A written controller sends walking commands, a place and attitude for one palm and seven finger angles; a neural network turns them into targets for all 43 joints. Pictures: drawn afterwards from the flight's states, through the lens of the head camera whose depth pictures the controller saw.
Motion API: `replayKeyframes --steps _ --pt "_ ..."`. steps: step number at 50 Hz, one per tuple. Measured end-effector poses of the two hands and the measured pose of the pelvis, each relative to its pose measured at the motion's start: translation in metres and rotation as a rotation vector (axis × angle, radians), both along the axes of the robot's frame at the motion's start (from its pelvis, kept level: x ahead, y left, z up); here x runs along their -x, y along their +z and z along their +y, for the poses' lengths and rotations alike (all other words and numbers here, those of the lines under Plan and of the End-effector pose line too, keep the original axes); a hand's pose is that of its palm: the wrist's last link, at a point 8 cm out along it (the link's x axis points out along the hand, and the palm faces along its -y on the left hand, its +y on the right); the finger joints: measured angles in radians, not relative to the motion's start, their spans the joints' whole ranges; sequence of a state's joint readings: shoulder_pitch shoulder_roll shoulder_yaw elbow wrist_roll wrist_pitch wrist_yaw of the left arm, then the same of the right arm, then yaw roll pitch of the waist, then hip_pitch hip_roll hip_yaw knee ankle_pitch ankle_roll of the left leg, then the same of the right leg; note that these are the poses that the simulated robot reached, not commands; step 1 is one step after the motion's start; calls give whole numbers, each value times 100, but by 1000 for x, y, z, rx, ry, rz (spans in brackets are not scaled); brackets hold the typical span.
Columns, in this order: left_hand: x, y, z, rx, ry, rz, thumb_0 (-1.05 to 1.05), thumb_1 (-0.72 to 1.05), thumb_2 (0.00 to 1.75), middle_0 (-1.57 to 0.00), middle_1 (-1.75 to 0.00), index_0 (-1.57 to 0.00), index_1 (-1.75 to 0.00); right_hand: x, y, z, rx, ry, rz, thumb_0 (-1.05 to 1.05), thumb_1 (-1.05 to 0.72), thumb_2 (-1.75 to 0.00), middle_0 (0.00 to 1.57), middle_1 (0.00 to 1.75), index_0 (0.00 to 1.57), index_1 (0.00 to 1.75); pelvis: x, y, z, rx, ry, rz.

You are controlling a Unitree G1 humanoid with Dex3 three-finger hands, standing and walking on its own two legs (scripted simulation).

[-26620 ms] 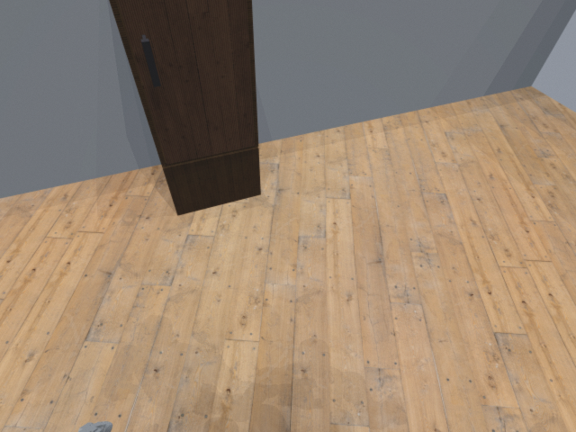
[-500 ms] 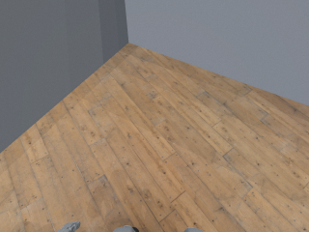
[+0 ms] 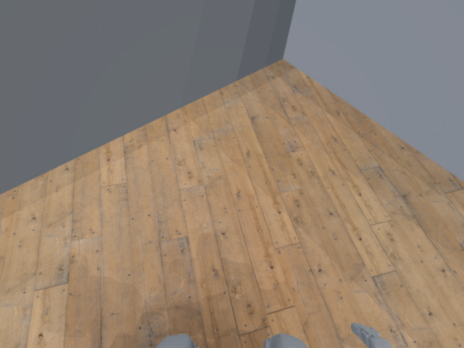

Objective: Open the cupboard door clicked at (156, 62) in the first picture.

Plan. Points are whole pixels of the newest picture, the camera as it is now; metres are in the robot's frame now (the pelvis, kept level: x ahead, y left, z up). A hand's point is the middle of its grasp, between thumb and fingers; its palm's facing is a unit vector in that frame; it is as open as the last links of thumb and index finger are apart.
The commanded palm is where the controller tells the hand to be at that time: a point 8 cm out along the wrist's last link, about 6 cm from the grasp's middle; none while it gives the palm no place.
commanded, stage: turn to face it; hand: left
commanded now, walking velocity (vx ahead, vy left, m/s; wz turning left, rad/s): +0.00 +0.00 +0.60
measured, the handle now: out of the picture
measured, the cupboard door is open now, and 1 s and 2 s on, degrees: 42 42 42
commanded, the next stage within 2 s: none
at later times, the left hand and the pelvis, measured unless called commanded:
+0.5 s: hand out of the picture +0.01 +0.16 -0.16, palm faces +0.34 -0.92 -0.21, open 7.4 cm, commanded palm none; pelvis +0.01 -0.05 +0.01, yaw +19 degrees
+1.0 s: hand out of the picture -0.01 +0.14 -0.14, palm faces +0.58 -0.77 -0.27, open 7.4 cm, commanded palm none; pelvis +0.04 -0.08 +0.01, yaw +37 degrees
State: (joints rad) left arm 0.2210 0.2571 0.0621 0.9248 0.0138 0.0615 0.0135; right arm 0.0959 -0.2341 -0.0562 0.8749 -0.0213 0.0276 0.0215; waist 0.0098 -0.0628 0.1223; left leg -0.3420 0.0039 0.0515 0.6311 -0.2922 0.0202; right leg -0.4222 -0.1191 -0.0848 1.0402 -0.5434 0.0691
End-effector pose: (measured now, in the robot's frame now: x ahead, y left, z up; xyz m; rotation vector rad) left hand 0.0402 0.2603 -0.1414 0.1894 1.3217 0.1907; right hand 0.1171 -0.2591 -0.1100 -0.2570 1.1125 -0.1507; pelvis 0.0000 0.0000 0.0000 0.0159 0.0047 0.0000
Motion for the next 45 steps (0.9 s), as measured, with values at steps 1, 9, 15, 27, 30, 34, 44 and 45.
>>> replayKeyframes --steps 1,9,15,27,30,34,44,45 --pt "-1 3 0 -3 13 -10 1 91 90 -20 -30 -20 -30 0 1 0 2 10 6 0 -91 -90 20 30 20 30 0 2 -2 6 13 0" --pt "-16 27 -16 -45 78 -147 1 91 90 -20 -30 -20 -30 -3 -10 -16 -33 75 76 0 -90 -90 20 30 20 30 -2 6 -31 26 113 4" --pt "6 33 -39 -76 145 -150 0 91 90 -20 -30 -20 -30 -23 -19 -33 -47 124 104 1 -90 -90 20 30 20 30 -6 5 -50 1 198 4" --pt "64 1 -55 30 342 -77 0 90 90 -21 -30 -20 -30 -81 -4 9 -8 333 56 1 -91 -90 20 30 20 30 -13 0 -41 4 367 15" --pt "74 -1 -48 20 386 -45 0 90 90 -21 -30 -20 -30 -87 0 19 4 375 43 0 -91 -90 20 30 20 30 -12 2 -42 10 399 14" --pt "73 11 -43 -6 429 -72 1 91 90 -20 -30 -20 -30 -87 3 21 11 411 69 0 -90 -90 20 30 20 30 -15 10 -48 24 443 15" --pt "65 33 -61 -115 496 -173 0 91 90 -20 -30 -20 -30 -114 -21 1 -16 484 137 1 -90 -90 20 30 20 30 -31 4 -77 10 572 10" --pt "69 35 -66 -114 511 -167 0 91 90 -20 -30 -20 -30 -118 -21 1 -15 494 141 1 -90 -90 20 30 20 30 -32 5 -78 8 587 7"
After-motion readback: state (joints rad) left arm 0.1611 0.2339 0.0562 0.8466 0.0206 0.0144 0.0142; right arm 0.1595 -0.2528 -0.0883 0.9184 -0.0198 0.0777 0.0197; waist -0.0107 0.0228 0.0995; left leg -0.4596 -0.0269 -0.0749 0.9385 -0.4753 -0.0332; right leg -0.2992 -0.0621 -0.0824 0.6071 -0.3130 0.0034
